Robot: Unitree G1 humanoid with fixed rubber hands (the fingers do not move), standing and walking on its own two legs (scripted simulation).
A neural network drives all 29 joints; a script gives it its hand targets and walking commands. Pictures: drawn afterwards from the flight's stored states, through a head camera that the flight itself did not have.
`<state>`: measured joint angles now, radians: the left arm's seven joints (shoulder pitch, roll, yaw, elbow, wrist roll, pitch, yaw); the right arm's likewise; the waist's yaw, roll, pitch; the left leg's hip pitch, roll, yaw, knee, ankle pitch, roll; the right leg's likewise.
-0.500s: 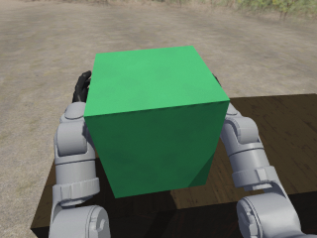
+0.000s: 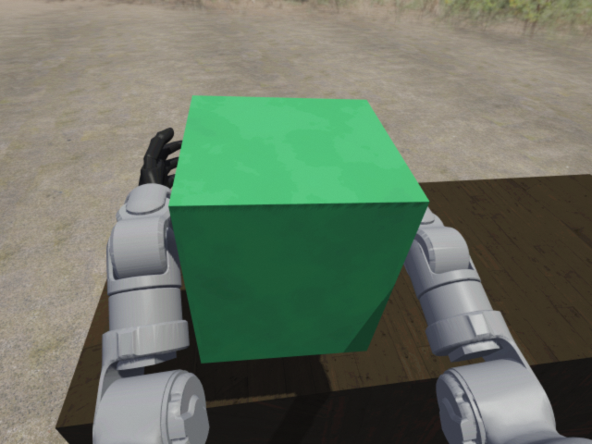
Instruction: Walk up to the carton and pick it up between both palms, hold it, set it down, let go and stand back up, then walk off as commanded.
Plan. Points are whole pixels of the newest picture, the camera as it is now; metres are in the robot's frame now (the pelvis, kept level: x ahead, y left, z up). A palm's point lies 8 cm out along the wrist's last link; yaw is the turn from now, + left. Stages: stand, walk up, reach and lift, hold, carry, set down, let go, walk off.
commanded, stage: hold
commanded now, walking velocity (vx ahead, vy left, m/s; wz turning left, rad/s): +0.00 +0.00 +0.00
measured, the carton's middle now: (284, 230) +0.33 +0.00 +0.19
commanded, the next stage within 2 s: none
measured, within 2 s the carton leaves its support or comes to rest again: neither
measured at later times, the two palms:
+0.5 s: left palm (151, 197) +0.35 +0.15 +0.24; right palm (401, 203) +0.34 -0.15 +0.22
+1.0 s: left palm (161, 191) +0.38 +0.15 +0.22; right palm (395, 198) +0.37 -0.15 +0.21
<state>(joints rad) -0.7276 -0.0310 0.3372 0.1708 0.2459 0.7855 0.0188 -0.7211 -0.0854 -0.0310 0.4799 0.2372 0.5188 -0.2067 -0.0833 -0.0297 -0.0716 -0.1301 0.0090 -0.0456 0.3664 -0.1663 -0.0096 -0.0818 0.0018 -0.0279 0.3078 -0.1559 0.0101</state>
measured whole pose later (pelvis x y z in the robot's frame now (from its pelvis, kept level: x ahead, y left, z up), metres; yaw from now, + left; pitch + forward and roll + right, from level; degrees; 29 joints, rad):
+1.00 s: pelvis +0.01 +0.00 +0.00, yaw +0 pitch -4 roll -1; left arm -0.72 -0.03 0.33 0.19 0.25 0.77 0.02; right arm -0.73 -0.10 -0.03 0.48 0.27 0.54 -0.23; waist -0.08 -0.03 -0.08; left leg -0.13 0.01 -0.05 0.37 -0.18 -0.01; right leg -0.08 0.00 -0.03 0.31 -0.17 0.01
